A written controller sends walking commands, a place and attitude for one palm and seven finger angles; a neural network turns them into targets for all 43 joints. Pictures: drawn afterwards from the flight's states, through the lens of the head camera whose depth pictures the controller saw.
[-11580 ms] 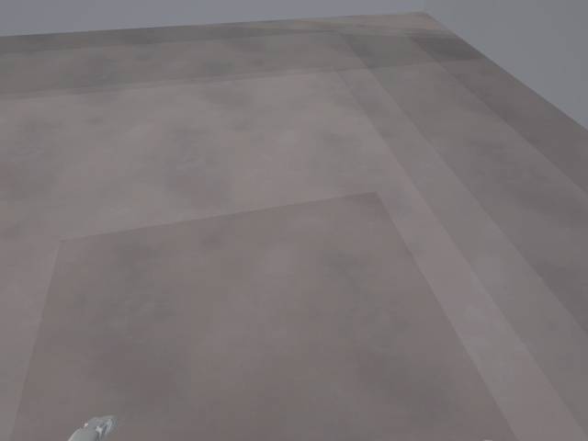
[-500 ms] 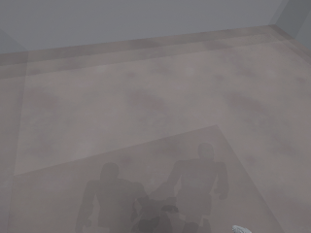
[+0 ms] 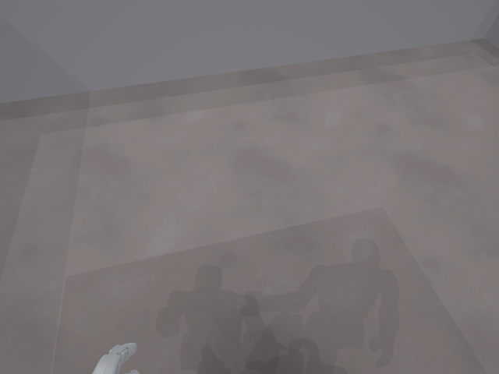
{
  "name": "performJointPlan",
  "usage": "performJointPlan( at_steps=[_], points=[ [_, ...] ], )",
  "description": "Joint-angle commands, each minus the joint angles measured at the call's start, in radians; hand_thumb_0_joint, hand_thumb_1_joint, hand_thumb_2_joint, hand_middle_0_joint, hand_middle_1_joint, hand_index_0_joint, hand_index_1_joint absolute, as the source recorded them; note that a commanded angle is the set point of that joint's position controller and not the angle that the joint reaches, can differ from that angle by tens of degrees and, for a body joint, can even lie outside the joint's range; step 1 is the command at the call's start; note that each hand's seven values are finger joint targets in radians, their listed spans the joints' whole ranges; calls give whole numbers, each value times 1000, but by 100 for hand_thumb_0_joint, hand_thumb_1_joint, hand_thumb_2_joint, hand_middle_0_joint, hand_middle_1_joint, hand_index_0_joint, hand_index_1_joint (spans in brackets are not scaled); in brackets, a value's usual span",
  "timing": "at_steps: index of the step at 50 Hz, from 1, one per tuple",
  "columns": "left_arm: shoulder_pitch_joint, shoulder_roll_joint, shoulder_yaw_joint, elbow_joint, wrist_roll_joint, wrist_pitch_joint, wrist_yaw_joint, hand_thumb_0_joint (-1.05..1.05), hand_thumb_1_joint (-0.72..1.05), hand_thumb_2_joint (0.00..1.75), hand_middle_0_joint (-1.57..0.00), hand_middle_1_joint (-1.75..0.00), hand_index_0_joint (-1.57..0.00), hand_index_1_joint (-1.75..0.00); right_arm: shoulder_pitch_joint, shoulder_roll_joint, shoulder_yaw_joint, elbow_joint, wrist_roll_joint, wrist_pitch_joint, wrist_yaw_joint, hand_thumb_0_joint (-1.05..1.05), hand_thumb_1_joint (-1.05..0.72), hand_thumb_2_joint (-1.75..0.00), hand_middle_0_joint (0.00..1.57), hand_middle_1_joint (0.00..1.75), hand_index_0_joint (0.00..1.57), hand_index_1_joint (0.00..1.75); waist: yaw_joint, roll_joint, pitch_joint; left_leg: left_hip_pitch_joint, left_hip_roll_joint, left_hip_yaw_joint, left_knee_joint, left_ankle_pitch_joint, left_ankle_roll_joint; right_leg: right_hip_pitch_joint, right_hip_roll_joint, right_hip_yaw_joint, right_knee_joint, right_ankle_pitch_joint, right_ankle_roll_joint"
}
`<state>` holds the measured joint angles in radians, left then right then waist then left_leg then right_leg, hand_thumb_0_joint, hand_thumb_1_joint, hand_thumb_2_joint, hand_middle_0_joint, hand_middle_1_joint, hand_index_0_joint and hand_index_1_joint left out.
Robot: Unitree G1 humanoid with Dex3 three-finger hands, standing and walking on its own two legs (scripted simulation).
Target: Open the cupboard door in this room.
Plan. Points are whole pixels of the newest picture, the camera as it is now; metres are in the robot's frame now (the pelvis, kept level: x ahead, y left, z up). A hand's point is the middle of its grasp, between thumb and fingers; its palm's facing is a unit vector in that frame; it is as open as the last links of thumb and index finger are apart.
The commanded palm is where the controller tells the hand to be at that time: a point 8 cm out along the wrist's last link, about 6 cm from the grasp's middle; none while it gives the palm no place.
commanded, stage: turn or walk to find it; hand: left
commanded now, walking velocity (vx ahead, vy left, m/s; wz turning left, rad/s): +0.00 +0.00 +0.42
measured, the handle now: out of the picture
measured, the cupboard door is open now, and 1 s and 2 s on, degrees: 0 0 0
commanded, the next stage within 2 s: none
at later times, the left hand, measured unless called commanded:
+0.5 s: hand out of the picture -0.07 +0.17 -0.16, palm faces +0.30 -0.92 -0.26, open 7.4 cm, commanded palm none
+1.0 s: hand out of the picture -0.08 +0.22 -0.16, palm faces +0.44 -0.86 -0.26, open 7.4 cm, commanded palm none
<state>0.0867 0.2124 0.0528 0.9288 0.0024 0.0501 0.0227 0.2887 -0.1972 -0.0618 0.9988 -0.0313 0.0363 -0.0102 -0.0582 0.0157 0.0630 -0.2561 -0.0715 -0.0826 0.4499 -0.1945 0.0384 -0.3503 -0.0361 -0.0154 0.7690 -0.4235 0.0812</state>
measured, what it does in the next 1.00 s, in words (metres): steps on the spot, turning left: right foot, then left foot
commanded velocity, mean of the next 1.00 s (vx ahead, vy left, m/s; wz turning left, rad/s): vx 0.00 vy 0.00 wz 0.42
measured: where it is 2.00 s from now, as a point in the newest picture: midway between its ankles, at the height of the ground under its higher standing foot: outside the picture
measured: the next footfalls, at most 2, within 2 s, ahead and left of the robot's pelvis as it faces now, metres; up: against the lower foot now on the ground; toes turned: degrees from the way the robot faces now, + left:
right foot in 0.06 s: +0.03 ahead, -0.12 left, +0.00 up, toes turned -1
left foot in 0.60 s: -0.07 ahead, +0.11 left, +0.00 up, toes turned +21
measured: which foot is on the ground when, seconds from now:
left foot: down 0.00-0.06, up 0.08-0.58, down 0.60-1.00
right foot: up 0.00-0.04, down 0.06-0.60, up 0.62-1.00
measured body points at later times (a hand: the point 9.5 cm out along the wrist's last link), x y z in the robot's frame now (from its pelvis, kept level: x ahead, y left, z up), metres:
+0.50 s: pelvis -0.04 -0.03 +0.00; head -0.01 -0.04 +0.45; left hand -0.08 +0.21 -0.14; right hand +0.08 -0.28 -0.15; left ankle -0.11 +0.11 -0.69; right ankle -0.01 -0.12 -0.74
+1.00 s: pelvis -0.08 -0.01 +0.00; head -0.05 +0.01 +0.45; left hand -0.11 +0.27 -0.14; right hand +0.07 -0.21 -0.15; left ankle -0.11 +0.09 -0.74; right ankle -0.04 -0.14 -0.69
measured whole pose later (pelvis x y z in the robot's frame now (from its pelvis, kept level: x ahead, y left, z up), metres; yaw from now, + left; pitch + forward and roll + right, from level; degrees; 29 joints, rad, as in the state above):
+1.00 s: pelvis -0.08 -0.01 +0.00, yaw +25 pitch +0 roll +0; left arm 0.14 0.23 0.06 0.95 0.01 0.06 0.02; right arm 0.20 -0.19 -0.05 0.97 -0.03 0.03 -0.01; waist -0.02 0.00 0.06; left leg -0.24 -0.05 -0.05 0.44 -0.20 0.03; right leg -0.39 -0.06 -0.02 0.87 -0.44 0.09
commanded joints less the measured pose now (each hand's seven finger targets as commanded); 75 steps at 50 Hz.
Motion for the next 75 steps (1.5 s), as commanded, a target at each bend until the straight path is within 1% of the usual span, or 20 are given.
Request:
performJointPlan(
  at_steps=[1,2,3,4,7,10,24,28,29,30,31,33,37,47,53,54,56,57,61,75],
  points=[
    [113,91,18,-47,-1,-41,9,0,90,90,-20,-30,-20,-30,-26,-179,-45,-80,12,-19,-4,0,-90,-90,20,30,20,30,74,93,-135,-24,217,-278,-8,314,81,218,6,-7,-344,203,-23],
    [152,132,26,-39,5,-51,14,0,90,90,-20,-30,-20,-30,-19,-147,-41,-83,19,-20,0,0,-90,-90,20,30,20,30,88,0,-159,-137,161,-224,55,139,26,363,-83,63,-446,268,-38],
    [171,218,43,-36,19,-59,22,0,90,90,-20,-30,-20,-30,1,-80,-30,-100,25,-23,5,0,-90,-90,20,30,20,30,91,-267,-173,-321,25,-49,251,-206,-50,478,-332,298,-483,313,-123],
    [169,237,39,-51,15,-55,20,0,90,90,-20,-30,-20,-30,-30,-116,-41,-113,14,-13,0,0,-90,-90,20,30,20,30,102,-265,-132,-321,4,-1,452,-398,-67,319,-458,365,-488,412,-221],
    [19,151,28,-87,8,-52,20,0,90,90,-20,-30,-20,-30,10,-119,-51,-56,4,26,15,0,-90,-90,20,30,20,30,28,-149,-2,-288,67,-16,737,-243,-73,91,-315,193,-533,168,-198],
    [51,113,14,-74,8,-65,12,0,90,90,-20,-30,-20,-30,32,-99,-45,-36,6,29,24,0,-90,-90,20,30,20,30,25,-152,14,-296,79,20,778,-142,-97,116,-242,59,-504,295,-163],
    [225,193,46,2,32,-57,12,0,90,90,-20,-30,-20,-30,-156,-86,-12,-89,23,7,19,0,-90,-90,20,30,20,30,115,-207,-88,-156,108,124,330,-295,-101,292,-338,19,-393,558,-242],
    [191,196,46,12,20,-45,6,0,90,90,-20,-30,-20,-30,-69,-105,-12,-70,25,-12,16,0,-90,-90,20,30,20,30,50,-169,-132,94,94,154,-19,-42,-75,177,-297,-75,-250,501,-147],
    [192,165,39,3,10,-38,3,0,90,90,-20,-30,-20,-30,-36,-163,-22,-63,21,-22,15,0,-90,-90,20,30,20,30,28,-17,-156,227,179,53,-100,69,-46,54,-238,-136,-115,355,-90],
    [179,100,24,-33,5,-32,-2,0,90,90,-20,-30,-20,-30,-14,-260,-45,-71,12,-26,11,0,-90,-90,20,30,20,30,11,267,-124,295,426,-266,-140,341,54,-205,-104,-174,85,-99,-15],
    [110,104,13,-49,15,-19,1,0,90,90,-20,-30,-20,-30,10,-292,-49,-62,14,-13,6,0,-90,-90,20,30,20,30,-10,222,-97,188,482,-249,-149,400,116,-182,-90,-86,208,-187,-19],
    [105,112,26,-26,20,-3,0,0,90,90,-20,-30,-20,-30,-90,-238,-34,-73,9,-16,-9,0,-90,-90,20,30,20,30,26,222,-32,96,395,-193,-180,234,114,-198,-99,-19,303,-92,-17],
    [148,117,28,8,18,-13,-14,0,90,90,-20,-30,-20,-30,-144,-199,-18,-98,14,-26,-12,0,-90,-90,20,30,20,30,61,125,-33,111,297,-94,-149,304,99,-185,-73,-16,342,38,-1],
    [34,90,16,-60,10,-21,-3,0,90,90,-20,-30,-20,-30,-39,-199,-37,-83,6,-24,-9,0,-90,-90,20,30,20,30,14,129,-83,177,306,-236,-102,394,147,-137,-34,3,115,-41,7],
    [120,90,19,-46,-1,-37,4,0,90,90,-20,-30,-20,-30,-70,-192,-45,-94,9,-16,-4,0,-90,-90,20,30,20,30,64,136,-136,30,236,-266,-24,369,95,149,13,-24,-257,138,-18],
    [157,107,24,-38,1,-44,7,0,90,90,-20,-30,-20,-30,-76,-176,-44,-98,15,-16,-1,0,-90,-90,20,30,20,30,85,84,-149,-47,199,-243,16,263,56,264,-15,-11,-387,231,-24],
    [192,245,50,-40,24,-59,17,0,90,90,-20,-30,-20,-30,-79,-83,-30,-134,21,-17,8,0,-90,-90,20,30,20,30,110,-307,-130,-352,-9,13,344,-323,-66,415,-403,344,-485,352,-174],
    [179,241,42,-54,16,-51,18,0,90,90,-20,-30,-20,-30,-95,-128,-44,-133,13,-5,5,0,-90,-90,20,30,20,30,110,-226,-110,-314,24,-10,529,-391,-63,264,-458,323,-489,385,-241],
    [16,122,21,-89,8,-57,14,0,90,90,-20,-30,-20,-30,8,-111,-49,-42,5,27,22,0,-90,-90,20,30,20,30,15,-137,2,-304,74,3,769,-175,-84,127,-262,79,-499,281,-164],
    [208,181,41,-9,29,-59,12,0,90,90,-20,-30,-20,-30,-150,-85,-16,-78,19,13,21,0,-90,-90,20,30,20,30,108,-209,-61,-195,113,118,409,-272,-108,280,-329,-2,-408,558,-233]
  ],
)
